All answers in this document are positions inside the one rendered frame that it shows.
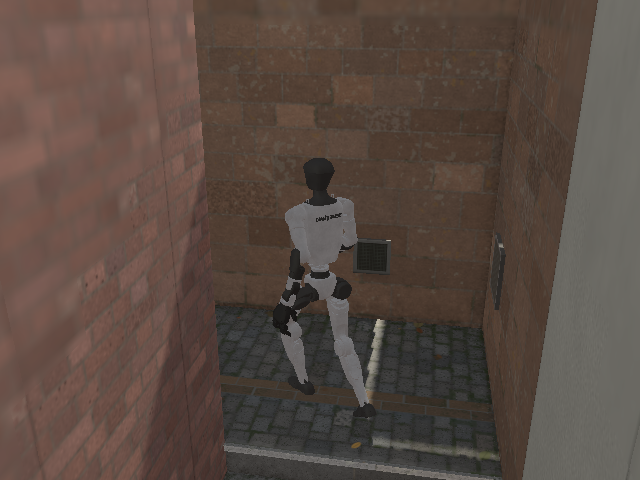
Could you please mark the robot right foot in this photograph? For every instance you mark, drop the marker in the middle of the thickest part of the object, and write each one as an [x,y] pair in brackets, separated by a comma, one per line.
[366,411]

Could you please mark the robot left upper arm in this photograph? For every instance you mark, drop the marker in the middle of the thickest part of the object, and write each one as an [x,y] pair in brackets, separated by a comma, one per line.
[294,218]

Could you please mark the robot right upper arm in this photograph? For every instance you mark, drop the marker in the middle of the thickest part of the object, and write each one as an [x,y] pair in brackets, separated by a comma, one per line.
[349,238]

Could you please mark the robot left forearm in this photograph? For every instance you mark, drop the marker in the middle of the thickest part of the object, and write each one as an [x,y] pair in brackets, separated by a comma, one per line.
[289,296]

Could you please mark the robot left hand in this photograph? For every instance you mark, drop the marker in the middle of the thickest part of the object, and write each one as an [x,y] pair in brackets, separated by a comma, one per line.
[281,316]

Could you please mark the robot right forearm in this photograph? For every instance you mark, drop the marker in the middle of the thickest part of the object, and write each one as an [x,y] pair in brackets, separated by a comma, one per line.
[343,248]

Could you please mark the robot left thigh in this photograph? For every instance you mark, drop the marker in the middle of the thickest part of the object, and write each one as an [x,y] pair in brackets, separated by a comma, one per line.
[303,296]

